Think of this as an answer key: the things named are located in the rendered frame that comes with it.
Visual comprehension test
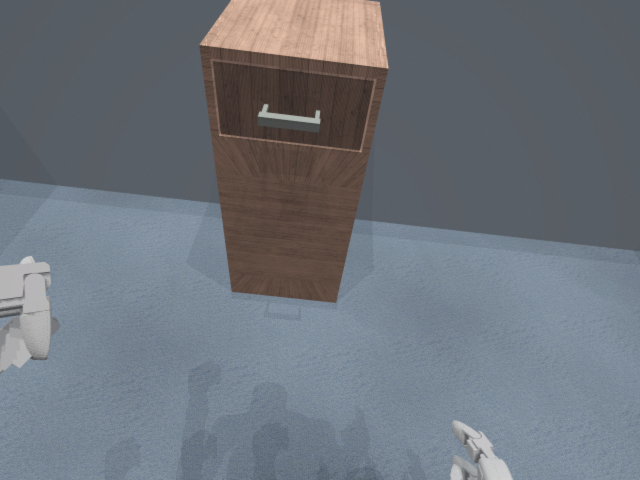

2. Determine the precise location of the robot right hand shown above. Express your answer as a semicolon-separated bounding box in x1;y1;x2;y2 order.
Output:
449;420;513;480

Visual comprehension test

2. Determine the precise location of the handle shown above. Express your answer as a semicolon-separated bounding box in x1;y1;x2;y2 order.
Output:
258;104;321;133

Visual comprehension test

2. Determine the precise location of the robot left hand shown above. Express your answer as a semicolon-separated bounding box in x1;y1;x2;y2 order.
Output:
0;256;60;374

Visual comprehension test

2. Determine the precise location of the drawer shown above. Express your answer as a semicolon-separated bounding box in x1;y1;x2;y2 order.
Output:
213;59;374;150

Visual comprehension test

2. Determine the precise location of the cabinet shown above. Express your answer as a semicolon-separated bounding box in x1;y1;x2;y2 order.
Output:
199;0;388;303

